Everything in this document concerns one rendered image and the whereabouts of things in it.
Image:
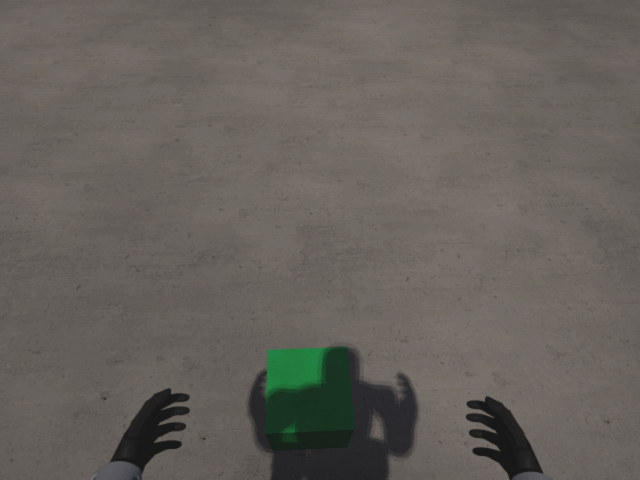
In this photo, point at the right robot hand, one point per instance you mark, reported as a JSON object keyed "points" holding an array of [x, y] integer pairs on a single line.
{"points": [[516, 454]]}

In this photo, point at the carton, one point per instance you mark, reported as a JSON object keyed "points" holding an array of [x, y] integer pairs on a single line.
{"points": [[308, 399]]}

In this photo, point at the left robot hand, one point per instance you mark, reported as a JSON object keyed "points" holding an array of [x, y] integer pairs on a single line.
{"points": [[137, 444]]}

